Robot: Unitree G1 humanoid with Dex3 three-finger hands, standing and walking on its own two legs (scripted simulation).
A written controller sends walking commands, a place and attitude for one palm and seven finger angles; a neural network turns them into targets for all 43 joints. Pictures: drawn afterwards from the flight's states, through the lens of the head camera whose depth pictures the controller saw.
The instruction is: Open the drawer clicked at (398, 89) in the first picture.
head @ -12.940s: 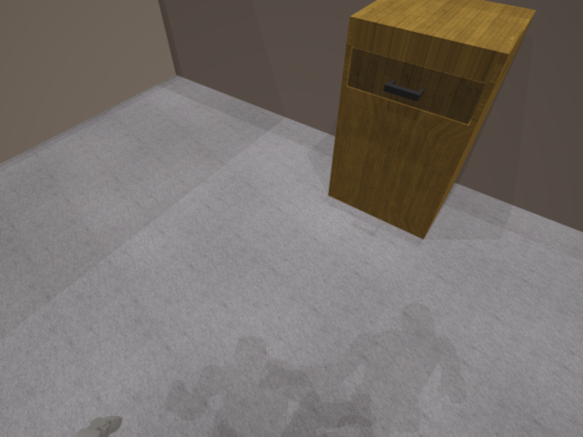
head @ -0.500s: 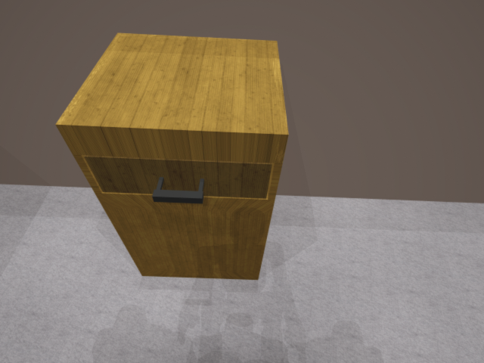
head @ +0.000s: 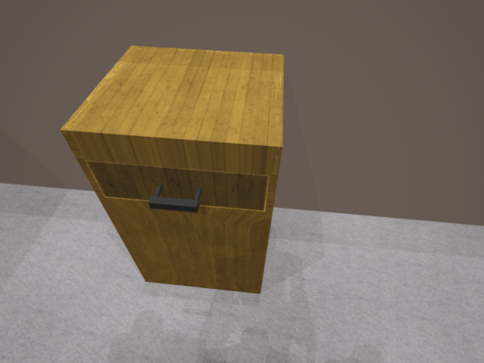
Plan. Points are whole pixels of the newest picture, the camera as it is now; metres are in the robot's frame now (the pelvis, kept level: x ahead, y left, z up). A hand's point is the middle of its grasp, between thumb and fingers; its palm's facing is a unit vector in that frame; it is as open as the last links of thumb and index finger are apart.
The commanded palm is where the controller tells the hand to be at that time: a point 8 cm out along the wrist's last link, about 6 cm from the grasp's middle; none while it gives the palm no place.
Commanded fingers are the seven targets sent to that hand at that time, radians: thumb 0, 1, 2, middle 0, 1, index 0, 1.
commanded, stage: come to a stop and stand still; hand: left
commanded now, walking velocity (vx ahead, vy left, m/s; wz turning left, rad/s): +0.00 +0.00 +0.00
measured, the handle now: (176, 197) +0.51 +0.21 -0.11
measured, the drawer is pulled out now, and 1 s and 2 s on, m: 0.00 0.00 0.00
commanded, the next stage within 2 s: look again from close up in 0.20 s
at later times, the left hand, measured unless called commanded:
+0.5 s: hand out of the picture +0.00 +0.21 -0.18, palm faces +0.01 -0.98 -0.20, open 7.3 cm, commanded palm none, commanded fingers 0.00 0.90 0.90 -0.20 -0.30 -0.20 -0.30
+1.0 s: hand out of the picture +0.08 +0.25 -0.14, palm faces -0.09 -0.91 -0.39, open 7.3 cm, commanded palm +0.12 +0.29 -0.06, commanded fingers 0.00 0.76 0.84 -0.21 -0.39 -0.21 -0.39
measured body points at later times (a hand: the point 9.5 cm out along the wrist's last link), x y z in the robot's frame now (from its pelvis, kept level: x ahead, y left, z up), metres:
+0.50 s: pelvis +0.00 +0.04 -0.01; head +0.02 +0.04 +0.44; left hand +0.00 +0.26 -0.17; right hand +0.00 -0.18 -0.17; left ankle -0.01 +0.15 -0.74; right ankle -0.03 -0.07 -0.74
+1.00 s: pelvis +0.00 +0.06 -0.01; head +0.03 +0.06 +0.44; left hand +0.09 +0.30 -0.11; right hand +0.02 -0.17 -0.15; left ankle -0.01 +0.15 -0.74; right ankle -0.03 -0.07 -0.74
